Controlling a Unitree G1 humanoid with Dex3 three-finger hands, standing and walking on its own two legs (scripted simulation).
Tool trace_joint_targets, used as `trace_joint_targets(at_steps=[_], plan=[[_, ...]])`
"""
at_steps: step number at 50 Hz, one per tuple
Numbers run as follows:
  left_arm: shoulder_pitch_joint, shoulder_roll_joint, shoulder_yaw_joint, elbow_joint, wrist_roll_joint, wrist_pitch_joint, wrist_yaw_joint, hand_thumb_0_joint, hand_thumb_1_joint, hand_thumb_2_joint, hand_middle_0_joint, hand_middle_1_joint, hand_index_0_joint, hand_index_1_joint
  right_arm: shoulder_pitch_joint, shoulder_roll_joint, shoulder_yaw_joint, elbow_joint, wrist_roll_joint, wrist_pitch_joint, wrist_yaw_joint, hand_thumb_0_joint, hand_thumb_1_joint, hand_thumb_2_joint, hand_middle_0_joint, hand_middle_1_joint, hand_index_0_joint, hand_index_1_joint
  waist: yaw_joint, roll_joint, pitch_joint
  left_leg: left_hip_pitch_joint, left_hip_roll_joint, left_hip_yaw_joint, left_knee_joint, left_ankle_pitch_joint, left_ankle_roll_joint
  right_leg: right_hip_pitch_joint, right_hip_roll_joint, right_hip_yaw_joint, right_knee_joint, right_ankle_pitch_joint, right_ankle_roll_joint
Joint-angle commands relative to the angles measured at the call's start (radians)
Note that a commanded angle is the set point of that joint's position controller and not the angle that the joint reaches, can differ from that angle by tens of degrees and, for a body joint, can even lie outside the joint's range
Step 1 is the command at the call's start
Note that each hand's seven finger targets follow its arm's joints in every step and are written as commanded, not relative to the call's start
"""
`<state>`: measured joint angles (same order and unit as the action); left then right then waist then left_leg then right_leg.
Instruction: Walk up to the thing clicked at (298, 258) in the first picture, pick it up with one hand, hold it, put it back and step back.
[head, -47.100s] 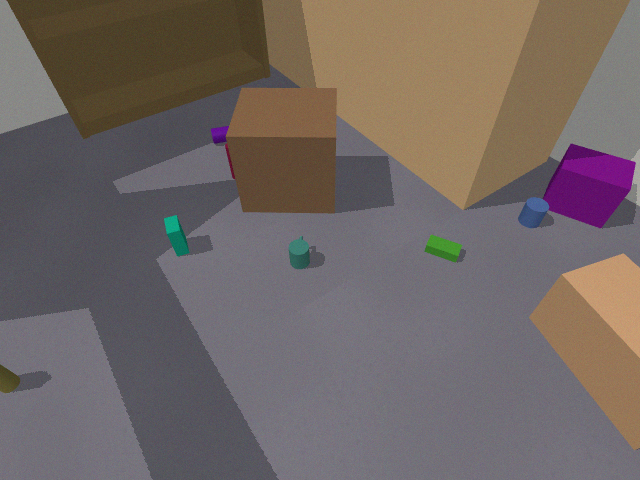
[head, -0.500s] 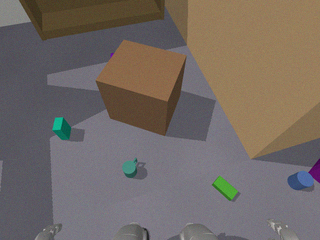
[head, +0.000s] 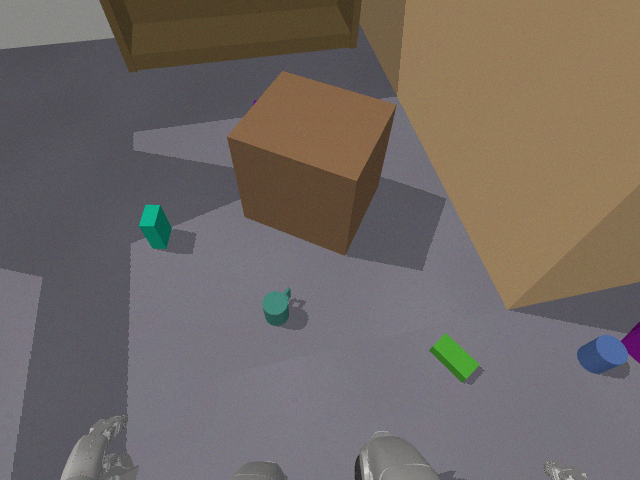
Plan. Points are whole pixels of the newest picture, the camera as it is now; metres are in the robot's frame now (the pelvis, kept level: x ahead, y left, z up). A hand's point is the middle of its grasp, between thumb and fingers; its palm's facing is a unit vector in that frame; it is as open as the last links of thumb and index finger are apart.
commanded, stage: step back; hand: left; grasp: from above
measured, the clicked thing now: (279, 304) +0.63 +0.14 -0.71
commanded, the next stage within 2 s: none
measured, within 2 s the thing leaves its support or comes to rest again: neither
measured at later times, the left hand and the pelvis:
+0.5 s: hand out of the picture -0.10 +0.22 -0.12, palm faces -0.05 -0.90 -0.43, open 7.4 cm; pelvis -0.16 -0.04 +0.01, yaw -4 degrees
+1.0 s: hand out of the picture -0.24 +0.23 -0.14, palm faces +0.02 -0.93 -0.36, open 7.4 cm; pelvis -0.34 -0.04 +0.01, yaw +0 degrees
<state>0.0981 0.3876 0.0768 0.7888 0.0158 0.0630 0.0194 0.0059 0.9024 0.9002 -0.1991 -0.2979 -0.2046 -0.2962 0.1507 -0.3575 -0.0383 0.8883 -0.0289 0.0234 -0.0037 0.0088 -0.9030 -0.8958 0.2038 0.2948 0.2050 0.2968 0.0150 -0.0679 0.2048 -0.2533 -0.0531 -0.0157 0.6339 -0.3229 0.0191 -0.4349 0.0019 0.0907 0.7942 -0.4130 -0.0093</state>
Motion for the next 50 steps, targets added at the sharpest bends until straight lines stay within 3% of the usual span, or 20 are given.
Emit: trace_joint_targets(at_steps=[1,3,11,16,17,18,19,20,23,24,27,30,34,36,37,38,39,40,44,50], plan=[[-0.007,0.197,0.069,-0.068,0.002,-0.015,0.016,0.0,0.9,0.9,-0.2,-0.3,-0.2,-0.3,-0.03,-0.325,-0.084,-0.1,-0.012,-0.028,-0.019,0.0,-0.9,-0.9,0.2,0.3,0.2,0.3,-0.038,0.222,-0.164,-0.116,0.393,-0.386,-0.319,0.335,0.253,0.017,0.095,0.126,0.447,-0.168,-0.019],[0.117,0.182,0.066,-0.032,-0.015,-0.015,0.006,0.0,0.9,0.9,-0.2,-0.3,-0.2,-0.3,-0.112,-0.255,-0.066,-0.124,-0.011,-0.03,-0.023,0.0,-0.9,-0.9,0.2,0.3,0.2,0.3,0.039,0.201,-0.176,0.005,0.28,-0.214,-0.261,0.406,0.181,-0.069,0.118,0.12,0.488,-0.065,-0.015],[0.112,0.165,0.057,-0.042,0.001,-0.029,-0.003,0.0,0.9,0.9,-0.2,-0.3,-0.2,-0.3,0.011,-0.267,-0.081,-0.133,-0.001,-0.021,-0.026,0.0,-0.9,-0.9,0.2,0.3,0.2,0.3,-0.052,0.267,-0.262,0.227,0.319,-0.214,-0.179,0.447,0.244,-0.019,0.038,0.024,0.138,-0.116,0.052],[0.283,0.161,0.067,0.057,0.004,-0.035,-0.016,0.0,0.9,0.9,-0.2,-0.3,-0.2,-0.3,-0.073,-0.304,-0.091,-0.156,0.003,0.013,-0.019,0.0,-0.9,-0.9,0.2,0.3,0.2,0.3,0.017,0.289,-0.289,-0.023,0.254,-0.156,-0.14,0.178,0.147,0.294,0.025,-0.106,-0.324,0.106,-0.004],[0.301,0.183,0.075,0.066,0.014,-0.039,-0.017,0.0,0.9,0.9,-0.2,-0.3,-0.2,-0.3,-0.071,-0.279,-0.084,-0.155,0.014,0.019,-0.017,0.0,-0.9,-0.9,0.2,0.3,0.2,0.3,0.022,0.232,-0.279,-0.109,0.21,-0.139,-0.085,0.077,0.098,0.331,0.011,-0.059,-0.355,0.127,-0.026],[0.281,0.245,0.09,0.049,0.033,-0.043,-0.018,0.0,0.9,0.9,-0.2,-0.3,-0.2,-0.3,-0.07,-0.23,-0.072,-0.169,0.022,0.02,-0.016,0.0,-0.9,-0.9,0.2,0.3,0.2,0.3,0.022,0.031,-0.222,-0.285,0.092,-0.102,0.074,-0.105,0.036,0.308,-0.138,0.215,-0.429,-0.012,-0.08],[0.188,0.359,0.113,-0.005,0.033,-0.041,-0.018,0.0,0.9,0.9,-0.2,-0.3,-0.2,-0.3,-0.108,-0.199,-0.068,-0.19,0.025,0.018,-0.026,0.0,-0.9,-0.9,0.2,0.3,0.2,0.3,0.047,-0.187,-0.158,-0.307,-0.069,-0.073,0.323,-0.24,-0.02,0.072,-0.342,0.455,-0.551,-0.129,-0.205],[0.078,0.41,0.119,-0.05,0.035,-0.043,-0.008,0.0,0.9,0.9,-0.2,-0.3,-0.2,-0.3,-0.1,-0.254,-0.091,-0.178,0.014,0.022,-0.038,0.0,-0.9,-0.9,0.2,0.3,0.2,0.3,0.046,-0.231,-0.073,-0.232,-0.009,-0.164,0.522,-0.259,-0.033,-0.158,-0.46,0.593,-0.641,-0.208,-0.3],[-0.08,0.241,0.082,-0.076,0.028,-0.055,0.001,0.0,0.9,0.9,-0.2,-0.3,-0.2,-0.3,0.051,-0.241,-0.08,-0.09,0.029,0.014,-0.024,0.0,-0.9,-0.9,0.2,0.3,0.2,0.3,-0.075,-0.056,-0.078,-0.206,-0.073,-0.182,0.591,-0.107,-0.013,-0.043,-0.22,0.144,-0.463,0.165,-0.165],[-0.07,0.215,0.083,-0.07,0.027,-0.052,-0.001,0.0,0.9,0.9,-0.2,-0.3,-0.2,-0.3,0.078,-0.206,-0.066,-0.08,0.029,0.01,-0.027,0.0,-0.9,-0.9,0.2,0.3,0.2,0.3,-0.072,-0.079,-0.119,-0.23,-0.095,-0.16,0.598,-0.095,-0.024,0.034,-0.175,0.078,-0.43,0.245,-0.135],[0.069,0.199,0.076,-0.068,0.035,-0.054,0.005,0.0,0.9,0.9,-0.2,-0.3,-0.2,-0.3,0.054,-0.205,-0.054,-0.094,0.022,0.001,-0.033,0.0,-0.9,-0.9,0.2,0.3,0.2,0.3,0.015,-0.086,-0.172,-0.283,-0.088,-0.128,0.51,-0.127,-0.046,0.23,-0.177,0.095,-0.37,0.356,-0.143],[0.12,0.195,0.078,-0.063,0.031,-0.044,0.021,0.0,0.9,0.9,-0.2,-0.3,-0.2,-0.3,0.035,-0.187,-0.049,-0.109,0.013,-0.007,-0.037,0.0,-0.9,-0.9,0.2,0.3,0.2,0.3,0.052,-0.128,-0.231,-0.325,-0.029,-0.105,0.321,-0.219,-0.058,0.448,-0.252,0.133,-0.318,0.536,-0.202],[0.096,0.207,0.072,-0.084,0.014,-0.033,0.027,0.0,0.9,0.9,-0.2,-0.3,-0.2,-0.3,0.111,-0.193,-0.055,-0.081,0.007,-0.014,-0.032,0.0,-0.9,-0.9,0.2,0.3,0.2,0.3,0.031,-0.163,-0.323,-0.162,0.03,-0.033,0.019,-0.167,-0.022,0.475,-0.282,0.142,-0.237,0.671,-0.19],[0.039,0.223,0.062,-0.097,0.003,-0.021,0.02,0.0,0.9,0.9,-0.2,-0.3,-0.2,-0.3,0.186,-0.198,-0.066,-0.047,0.003,-0.013,-0.028,0.0,-0.9,-0.9,0.2,0.3,0.2,0.3,-0.018,-0.12,-0.335,0.006,0.021,0.019,-0.193,0.046,0.0,0.346,-0.25,0.092,-0.177,0.587,-0.142],[0.034,0.206,0.05,-0.103,0.003,-0.015,0.016,0.0,0.9,0.9,-0.2,-0.3,-0.2,-0.3,0.184,-0.216,-0.074,-0.047,0.003,-0.013,-0.027,0.0,-0.9,-0.9,0.2,0.3,0.2,0.3,-0.021,-0.054,-0.314,0.062,0.054,-0.041,-0.238,0.16,0.02,0.251,-0.215,0.078,-0.156,0.475,-0.1],[0.025,0.173,0.041,-0.112,-0.002,-0.012,0.012,0.0,0.9,0.9,-0.2,-0.3,-0.2,-0.3,0.168,-0.291,-0.094,-0.059,-0.016,-0.009,-0.026,0.0,-0.9,-0.9,0.2,0.3,0.2,0.3,-0.018,0.129,-0.299,0.114,0.226,-0.282,-0.246,0.271,0.087,0.06,-0.113,0.009,-0.023,0.244,-0.042],[0.003,0.163,0.044,-0.116,-0.012,-0.014,0.019,0.0,0.9,0.9,-0.2,-0.3,-0.2,-0.3,0.082,-0.372,-0.102,-0.087,-0.019,-0.003,-0.016,0.0,-0.9,-0.9,0.2,0.3,0.2,0.3,-0.017,0.303,-0.245,0.071,0.392,-0.453,-0.291,0.357,0.21,-0.062,0.06,-0.098,0.143,-0.162,-0.009],[-0.043,0.2,0.065,-0.113,0.001,-0.013,0.03,0.0,0.9,0.9,-0.2,-0.3,-0.2,-0.3,0.055,-0.418,-0.109,-0.104,-0.018,-0.006,-0.016,0.0,-0.9,-0.9,0.2,0.3,0.2,0.3,-0.065,0.326,-0.214,-0.113,0.487,-0.554,-0.319,0.362,0.323,0.004,0.049,0.041,0.352,-0.278,0.003],[0.065,0.186,0.063,-0.035,-0.015,-0.005,0.015,0.0,0.9,0.9,-0.2,-0.3,-0.2,-0.3,-0.077,-0.259,-0.065,-0.13,-0.025,-0.011,-0.027,0.0,-0.9,-0.9,0.2,0.3,0.2,0.3,0.035,0.168,-0.146,-0.088,0.269,-0.198,-0.248,0.406,0.186,-0.046,0.113,0.106,0.534,-0.068,-0.014],[0.09,0.164,0.04,-0.01,-0.001,-0.045,0.008,0.0,0.9,0.9,-0.2,-0.3,-0.2,-0.3,-0.018,-0.244,-0.072,-0.129,-0.012,0.008,-0.015,0.0,-0.9,-0.9,0.2,0.3,0.2,0.3,-0.032,0.284,-0.212,0.147,0.285,-0.176,-0.182,0.326,0.232,-0.001,0.018,-0.025,0.084,-0.1,0.044]])
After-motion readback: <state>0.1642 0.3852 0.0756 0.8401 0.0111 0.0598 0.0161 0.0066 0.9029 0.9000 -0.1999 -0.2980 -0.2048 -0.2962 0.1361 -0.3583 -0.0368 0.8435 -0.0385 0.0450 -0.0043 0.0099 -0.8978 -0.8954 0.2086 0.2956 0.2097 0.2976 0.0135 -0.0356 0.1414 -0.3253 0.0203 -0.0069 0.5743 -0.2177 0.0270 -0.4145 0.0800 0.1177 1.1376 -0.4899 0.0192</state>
